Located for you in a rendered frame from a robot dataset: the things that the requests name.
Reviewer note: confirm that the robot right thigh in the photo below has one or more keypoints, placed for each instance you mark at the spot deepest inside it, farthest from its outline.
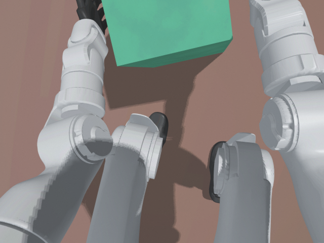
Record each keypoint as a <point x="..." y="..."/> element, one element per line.
<point x="245" y="196"/>

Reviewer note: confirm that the right robot forearm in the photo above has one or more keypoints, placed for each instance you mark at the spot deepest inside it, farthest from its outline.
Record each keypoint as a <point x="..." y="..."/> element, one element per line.
<point x="286" y="47"/>

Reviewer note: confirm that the right robot shin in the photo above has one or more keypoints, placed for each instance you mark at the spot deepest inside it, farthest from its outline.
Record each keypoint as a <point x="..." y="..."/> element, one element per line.
<point x="268" y="166"/>

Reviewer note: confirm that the robot right upper arm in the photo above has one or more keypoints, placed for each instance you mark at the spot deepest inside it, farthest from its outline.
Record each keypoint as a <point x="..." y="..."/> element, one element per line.
<point x="293" y="124"/>

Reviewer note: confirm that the robot left upper arm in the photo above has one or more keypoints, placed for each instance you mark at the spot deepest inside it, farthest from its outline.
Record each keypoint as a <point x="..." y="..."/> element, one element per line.
<point x="41" y="209"/>

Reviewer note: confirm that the robot left hand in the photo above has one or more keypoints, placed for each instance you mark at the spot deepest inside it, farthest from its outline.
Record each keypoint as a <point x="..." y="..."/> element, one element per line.
<point x="87" y="9"/>

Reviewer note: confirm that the carton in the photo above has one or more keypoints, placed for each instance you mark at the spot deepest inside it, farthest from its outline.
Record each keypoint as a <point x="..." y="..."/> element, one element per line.
<point x="153" y="33"/>

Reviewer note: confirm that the left robot forearm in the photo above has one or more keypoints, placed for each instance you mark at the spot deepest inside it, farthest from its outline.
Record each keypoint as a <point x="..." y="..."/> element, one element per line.
<point x="82" y="73"/>

